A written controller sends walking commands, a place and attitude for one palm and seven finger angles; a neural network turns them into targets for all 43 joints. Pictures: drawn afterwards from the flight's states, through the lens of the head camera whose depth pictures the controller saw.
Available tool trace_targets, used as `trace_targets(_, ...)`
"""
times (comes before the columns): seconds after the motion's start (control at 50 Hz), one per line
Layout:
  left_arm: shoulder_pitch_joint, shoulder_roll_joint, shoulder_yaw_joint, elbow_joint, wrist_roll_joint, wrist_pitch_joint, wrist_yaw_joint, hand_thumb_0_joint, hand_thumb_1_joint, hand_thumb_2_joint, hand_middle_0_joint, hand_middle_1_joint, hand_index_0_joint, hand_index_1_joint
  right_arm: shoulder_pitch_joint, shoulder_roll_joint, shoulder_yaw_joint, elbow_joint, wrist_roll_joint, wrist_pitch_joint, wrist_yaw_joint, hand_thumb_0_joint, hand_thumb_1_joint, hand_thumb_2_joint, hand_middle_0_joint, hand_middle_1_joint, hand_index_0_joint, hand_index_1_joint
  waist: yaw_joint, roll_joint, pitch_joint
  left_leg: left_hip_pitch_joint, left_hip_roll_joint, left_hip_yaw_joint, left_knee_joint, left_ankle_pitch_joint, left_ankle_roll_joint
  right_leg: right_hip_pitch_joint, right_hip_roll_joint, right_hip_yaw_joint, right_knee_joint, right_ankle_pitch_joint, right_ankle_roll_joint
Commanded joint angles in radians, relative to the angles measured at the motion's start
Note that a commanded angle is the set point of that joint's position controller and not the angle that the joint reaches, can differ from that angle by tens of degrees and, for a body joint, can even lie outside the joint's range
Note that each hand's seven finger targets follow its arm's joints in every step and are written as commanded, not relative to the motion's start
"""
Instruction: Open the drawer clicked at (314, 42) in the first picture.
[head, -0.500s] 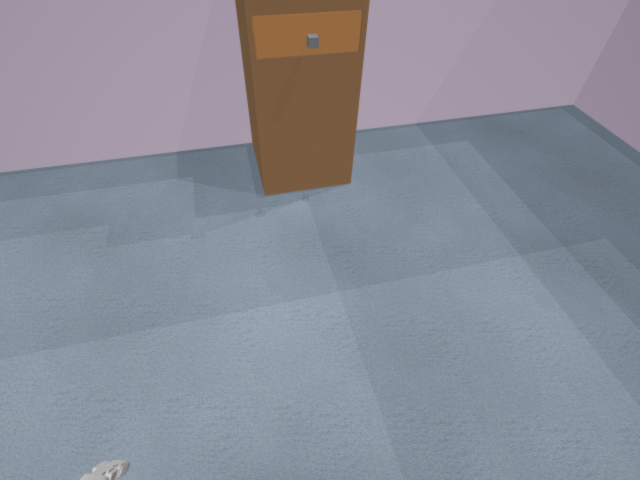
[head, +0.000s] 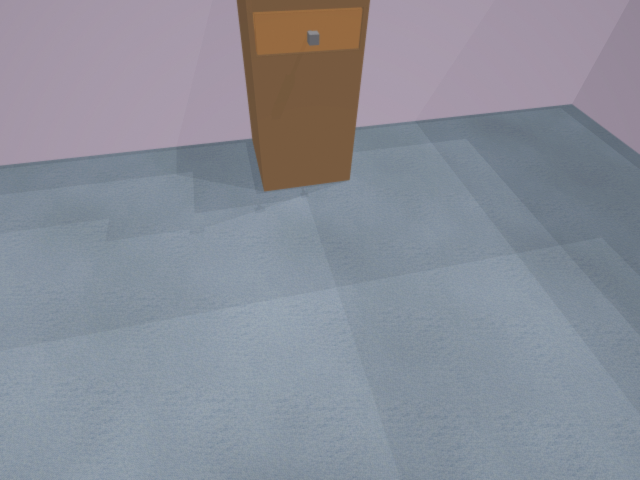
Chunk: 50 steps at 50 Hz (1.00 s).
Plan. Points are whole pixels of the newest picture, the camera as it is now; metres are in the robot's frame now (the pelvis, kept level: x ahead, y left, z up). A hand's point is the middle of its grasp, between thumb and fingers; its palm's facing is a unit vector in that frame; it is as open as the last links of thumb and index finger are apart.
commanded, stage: stand and wait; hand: left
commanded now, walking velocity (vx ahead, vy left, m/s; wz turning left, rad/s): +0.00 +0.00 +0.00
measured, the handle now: (312, 36) +1.51 +0.12 -0.05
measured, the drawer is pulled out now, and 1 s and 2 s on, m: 0.00 0.00 0.00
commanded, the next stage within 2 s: look at it before walking up in 0.32 s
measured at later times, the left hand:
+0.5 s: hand out of the picture +0.07 +0.24 -0.15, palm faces -0.03 -0.94 -0.34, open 7.4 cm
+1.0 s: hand out of the picture +0.08 +0.24 -0.15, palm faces -0.03 -0.94 -0.33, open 7.4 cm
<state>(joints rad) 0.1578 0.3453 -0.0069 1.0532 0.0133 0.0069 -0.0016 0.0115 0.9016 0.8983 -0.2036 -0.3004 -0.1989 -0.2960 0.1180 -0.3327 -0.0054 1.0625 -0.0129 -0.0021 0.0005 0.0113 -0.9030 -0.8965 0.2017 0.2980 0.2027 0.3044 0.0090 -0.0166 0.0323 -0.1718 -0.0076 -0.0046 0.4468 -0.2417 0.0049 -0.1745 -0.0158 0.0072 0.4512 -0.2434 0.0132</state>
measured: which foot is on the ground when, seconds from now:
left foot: down 0.00-1.00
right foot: down 0.00-1.00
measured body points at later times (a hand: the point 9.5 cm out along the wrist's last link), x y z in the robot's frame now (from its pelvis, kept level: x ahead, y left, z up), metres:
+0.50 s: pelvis +0.00 -0.01 +0.00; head +0.00 -0.01 +0.45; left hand +0.07 +0.29 -0.13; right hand +0.08 -0.30 -0.13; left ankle +0.00 +0.12 -0.74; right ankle +0.00 -0.13 -0.74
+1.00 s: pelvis +0.01 -0.01 +0.00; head +0.01 -0.01 +0.45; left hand +0.08 +0.29 -0.13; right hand +0.09 -0.31 -0.13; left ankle +0.00 +0.12 -0.74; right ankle +0.00 -0.13 -0.74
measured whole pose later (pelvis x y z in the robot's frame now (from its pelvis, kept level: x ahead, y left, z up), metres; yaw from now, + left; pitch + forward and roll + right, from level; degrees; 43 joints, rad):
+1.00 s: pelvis +0.01 -0.01 +0.00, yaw +0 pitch -2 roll +0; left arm 0.13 0.34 -0.01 1.09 0.01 -0.01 0.00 0.01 0.90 0.90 -0.20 -0.30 -0.20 -0.30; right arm 0.10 -0.34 0.00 1.11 -0.01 -0.01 0.00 0.01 -0.90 -0.90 0.20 0.30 0.20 0.30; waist 0.01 -0.01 0.03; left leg -0.13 0.01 0.00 0.38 -0.21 -0.01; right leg -0.14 0.00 0.01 0.39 -0.22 0.00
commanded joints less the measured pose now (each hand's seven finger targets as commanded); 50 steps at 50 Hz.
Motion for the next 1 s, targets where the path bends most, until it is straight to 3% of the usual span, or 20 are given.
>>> trace_targets(0.0,-0.064,0.201,0.042,-0.066,-0.003,-0.029,0.011,0.0,0.9,0.9,-0.2,-0.3,-0.2,-0.3,-0.057,-0.208,-0.039,-0.066,0.002,-0.032,-0.012,0.0,-0.9,-0.9,0.2,0.3,0.2,0.3,-0.01,0.019,-0.079,0.01,0.115,-0.099,-0.093,0.136,0.034,0.018,-0.104,0.094,-0.089,0.114,-0.046)
trace_targets(0.34,-0.069,0.201,0.04,-0.035,-0.001,-0.026,0.01,0.0,0.9,0.9,-0.2,-0.3,-0.2,-0.3,-0.046,-0.216,-0.035,-0.024,0.002,-0.032,-0.011,0.0,-0.9,-0.9,0.2,0.3,0.2,0.3,-0.007,0.02,-0.042,0.001,0.12,-0.108,-0.136,0.078,0.03,0.0,-0.098,0.1,-0.119,0.052,-0.042)
trace_targets(0.82,-0.068,0.207,0.041,-0.029,-0.002,-0.034,0.012,0.0,0.9,0.9,-0.2,-0.3,-0.2,-0.3,-0.053,-0.213,-0.031,-0.016,0.005,-0.034,-0.014,0.0,-0.9,-0.9,0.2,0.3,0.2,0.3,-0.008,0.02,-0.086,0.054,0.129,-0.085,-0.121,0.197,0.021,0.044,-0.108,0.099,-0.116,0.202,-0.045)
trace_targets(0.98,-0.068,0.206,0.042,-0.028,-0.002,-0.034,0.013,0.0,0.9,0.9,-0.2,-0.3,-0.2,-0.3,-0.055,-0.214,-0.03,-0.018,0.006,-0.032,-0.015,0.0,-0.9,-0.9,0.2,0.3,0.2,0.3,-0.005,0.02,-0.069,0.057,0.131,-0.086,-0.127,0.212,0.02,0.046,-0.105,0.097,-0.122,0.217,-0.044)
